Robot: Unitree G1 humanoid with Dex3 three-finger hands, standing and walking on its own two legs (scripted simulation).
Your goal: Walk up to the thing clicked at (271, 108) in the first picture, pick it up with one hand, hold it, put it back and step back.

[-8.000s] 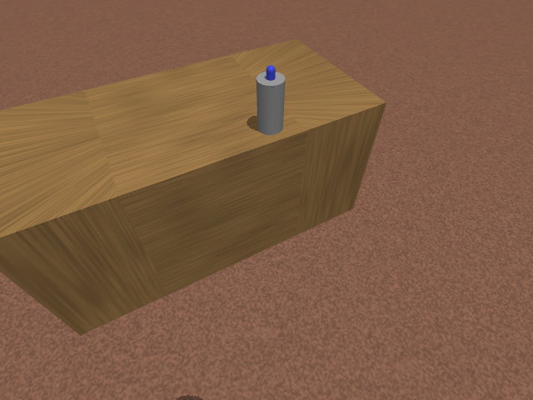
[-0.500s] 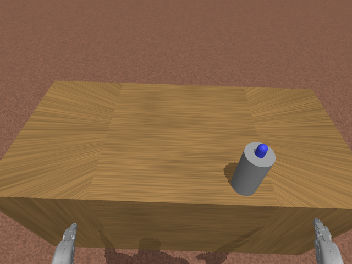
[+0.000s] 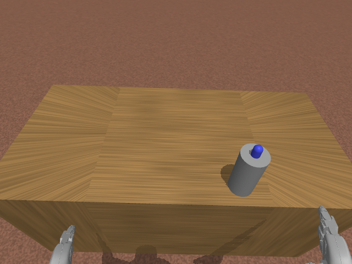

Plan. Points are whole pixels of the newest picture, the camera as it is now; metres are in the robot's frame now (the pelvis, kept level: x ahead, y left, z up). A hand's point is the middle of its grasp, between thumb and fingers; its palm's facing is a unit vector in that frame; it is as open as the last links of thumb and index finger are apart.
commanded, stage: rise first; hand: right
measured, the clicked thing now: (248, 168) +0.41 -0.21 -0.07
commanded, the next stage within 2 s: go down in 0.16 s
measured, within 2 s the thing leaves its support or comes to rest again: neither
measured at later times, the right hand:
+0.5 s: hand (316, 245) +0.18 -0.28 -0.01, palm faces +0.34 +0.89 -0.31, open 17.3 cm
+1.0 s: hand (328, 205) +0.26 -0.34 +0.00, palm faces +0.22 +0.97 -0.09, open 17.4 cm
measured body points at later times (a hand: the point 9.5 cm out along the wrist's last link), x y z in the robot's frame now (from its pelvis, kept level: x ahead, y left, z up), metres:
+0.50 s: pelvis -0.02 +0.00 +0.00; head -0.01 +0.01 +0.45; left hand +0.15 +0.27 -0.10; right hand +0.16 -0.32 +0.01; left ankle -0.01 +0.13 -0.75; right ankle +0.00 -0.13 -0.74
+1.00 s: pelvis -0.03 -0.01 -0.03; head +0.01 -0.04 +0.42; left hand +0.12 +0.25 -0.10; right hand +0.25 -0.39 +0.01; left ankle -0.01 +0.13 -0.74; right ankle +0.00 -0.13 -0.75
